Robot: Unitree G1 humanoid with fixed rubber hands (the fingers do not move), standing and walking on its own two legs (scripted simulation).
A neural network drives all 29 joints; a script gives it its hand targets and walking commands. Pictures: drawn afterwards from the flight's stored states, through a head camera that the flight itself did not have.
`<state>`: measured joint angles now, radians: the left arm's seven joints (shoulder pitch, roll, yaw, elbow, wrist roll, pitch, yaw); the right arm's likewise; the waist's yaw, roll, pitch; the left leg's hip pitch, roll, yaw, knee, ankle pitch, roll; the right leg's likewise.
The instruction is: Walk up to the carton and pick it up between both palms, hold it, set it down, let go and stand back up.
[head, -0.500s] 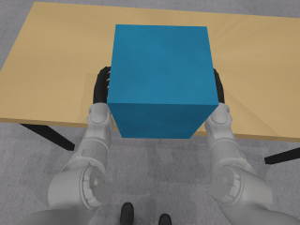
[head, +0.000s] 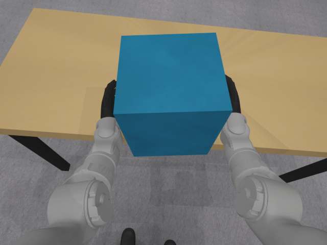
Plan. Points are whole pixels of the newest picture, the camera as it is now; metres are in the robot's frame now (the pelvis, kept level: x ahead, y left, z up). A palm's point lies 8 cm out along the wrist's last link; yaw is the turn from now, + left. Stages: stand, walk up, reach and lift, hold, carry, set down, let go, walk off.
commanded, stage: reach and lift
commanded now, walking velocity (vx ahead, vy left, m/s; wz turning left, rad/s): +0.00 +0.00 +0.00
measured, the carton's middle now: (169, 102) +0.46 +0.00 +0.02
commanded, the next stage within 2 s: none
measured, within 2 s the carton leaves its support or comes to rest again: neither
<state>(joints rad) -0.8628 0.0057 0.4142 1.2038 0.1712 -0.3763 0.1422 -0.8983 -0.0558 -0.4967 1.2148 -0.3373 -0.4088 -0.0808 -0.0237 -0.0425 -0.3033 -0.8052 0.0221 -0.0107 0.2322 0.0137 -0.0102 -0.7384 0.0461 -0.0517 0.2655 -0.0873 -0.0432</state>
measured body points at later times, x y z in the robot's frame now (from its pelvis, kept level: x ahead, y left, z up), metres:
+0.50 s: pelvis -0.01 +0.01 +0.01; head +0.05 +0.06 +0.46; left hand +0.44 +0.17 +0.09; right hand +0.45 -0.13 +0.13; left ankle +0.03 +0.12 -0.73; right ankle -0.02 -0.09 -0.73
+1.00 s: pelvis -0.02 +0.00 +0.02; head +0.00 +0.02 +0.47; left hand +0.41 +0.16 +0.12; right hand +0.41 -0.14 +0.14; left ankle +0.03 +0.12 -0.73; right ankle -0.02 -0.09 -0.73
